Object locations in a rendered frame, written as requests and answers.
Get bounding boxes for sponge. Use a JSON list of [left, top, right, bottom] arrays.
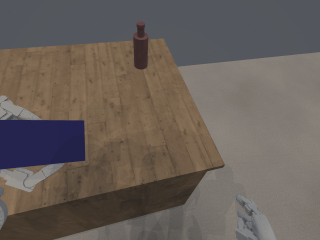
[[0, 120, 86, 170]]

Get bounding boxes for robot right hand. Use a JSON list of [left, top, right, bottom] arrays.
[[235, 194, 277, 240]]

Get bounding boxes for table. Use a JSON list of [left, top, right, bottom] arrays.
[[0, 38, 225, 240]]

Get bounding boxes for robot left hand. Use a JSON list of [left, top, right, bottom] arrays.
[[0, 95, 64, 192]]

